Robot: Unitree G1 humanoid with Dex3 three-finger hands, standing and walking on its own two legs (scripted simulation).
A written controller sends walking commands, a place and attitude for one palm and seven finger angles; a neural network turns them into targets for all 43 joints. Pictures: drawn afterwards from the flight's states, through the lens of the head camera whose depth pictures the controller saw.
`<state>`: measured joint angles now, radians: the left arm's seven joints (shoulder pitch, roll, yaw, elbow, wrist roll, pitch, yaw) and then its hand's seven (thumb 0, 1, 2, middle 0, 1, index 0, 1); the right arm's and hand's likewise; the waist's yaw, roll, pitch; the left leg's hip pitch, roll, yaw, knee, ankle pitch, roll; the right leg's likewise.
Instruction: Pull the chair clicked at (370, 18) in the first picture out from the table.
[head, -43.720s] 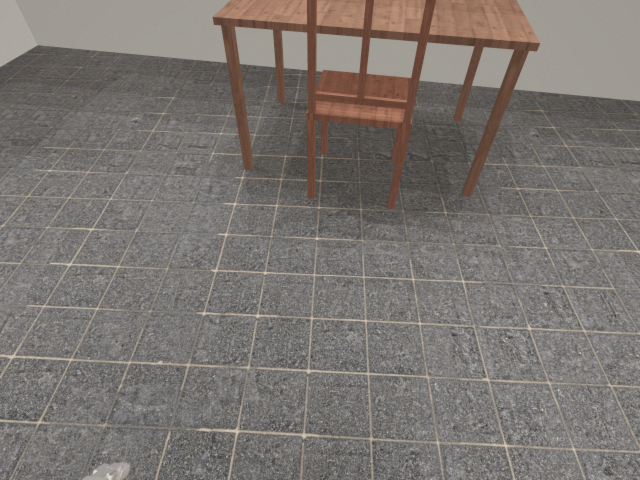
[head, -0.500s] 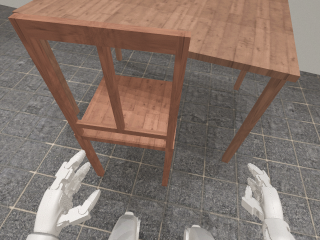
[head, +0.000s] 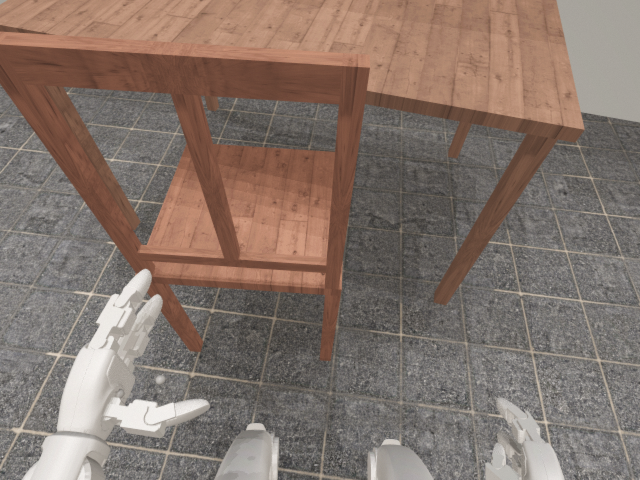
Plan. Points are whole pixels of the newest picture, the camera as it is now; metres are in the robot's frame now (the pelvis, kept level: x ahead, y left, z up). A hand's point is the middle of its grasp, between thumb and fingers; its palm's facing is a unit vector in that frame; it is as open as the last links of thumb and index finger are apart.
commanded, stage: raise the hand toward the chair's back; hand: left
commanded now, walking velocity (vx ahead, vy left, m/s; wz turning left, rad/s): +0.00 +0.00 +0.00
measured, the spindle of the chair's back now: (214, 191) +0.50 +0.18 +0.03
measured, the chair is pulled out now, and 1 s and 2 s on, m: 0.16 0.16 0.16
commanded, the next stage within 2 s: aim the fingers beside a spindle in 1.10 s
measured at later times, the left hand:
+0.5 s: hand (140, 354) +0.25 +0.20 +0.06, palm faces -0.03 -1.00 -0.07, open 16.9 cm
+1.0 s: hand (147, 341) +0.26 +0.20 +0.06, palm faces -0.03 -1.00 -0.07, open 16.9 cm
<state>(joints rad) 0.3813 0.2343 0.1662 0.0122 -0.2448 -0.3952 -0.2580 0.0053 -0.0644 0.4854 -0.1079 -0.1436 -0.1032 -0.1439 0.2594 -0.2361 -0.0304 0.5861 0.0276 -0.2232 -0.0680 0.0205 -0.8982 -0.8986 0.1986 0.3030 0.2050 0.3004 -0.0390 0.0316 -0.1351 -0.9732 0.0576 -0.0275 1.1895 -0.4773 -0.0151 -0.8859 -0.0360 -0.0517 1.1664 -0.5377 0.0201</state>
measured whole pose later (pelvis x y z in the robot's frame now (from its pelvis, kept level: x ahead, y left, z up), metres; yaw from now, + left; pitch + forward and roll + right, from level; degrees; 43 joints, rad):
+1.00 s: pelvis +0.02 +0.00 +0.02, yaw +0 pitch +14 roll -2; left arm 0.30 0.27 0.23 0.09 -0.28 -0.38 -0.32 -0.01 -0.50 0.30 -0.07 -0.08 -0.06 -0.08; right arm 0.24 -0.24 -0.01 0.56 0.03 -0.20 -0.05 0.02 -0.90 -0.90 0.20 0.30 0.20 0.30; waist -0.04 0.04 -0.13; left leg -0.89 0.06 -0.03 1.12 -0.48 -0.02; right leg -0.80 -0.03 -0.06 1.09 -0.54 0.02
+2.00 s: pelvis +0.01 +0.00 +0.00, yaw +0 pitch +18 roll -2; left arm 0.09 0.24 0.17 0.22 -0.22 -0.40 -0.25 -0.01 -0.50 0.30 -0.07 -0.08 -0.06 -0.08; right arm 0.23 -0.24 0.00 0.55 0.01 -0.15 -0.03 0.02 -0.90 -0.90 0.20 0.30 0.21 0.30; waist -0.05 0.03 -0.15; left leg -1.02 0.06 -0.02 1.21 -0.50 -0.02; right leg -0.94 -0.03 -0.04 1.19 -0.56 0.02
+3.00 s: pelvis +0.01 -0.01 -0.02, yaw -1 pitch +21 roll -2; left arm -0.11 0.25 0.21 0.39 -0.21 -0.43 -0.24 -0.01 -0.50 0.30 -0.07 -0.08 -0.06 -0.08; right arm 0.22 -0.25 0.00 0.57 0.01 -0.09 -0.02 0.02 -0.90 -0.90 0.20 0.30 0.20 0.30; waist -0.06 0.03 -0.16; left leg -1.14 0.06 -0.03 1.29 -0.52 -0.02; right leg -1.07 -0.03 -0.04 1.28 -0.58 0.01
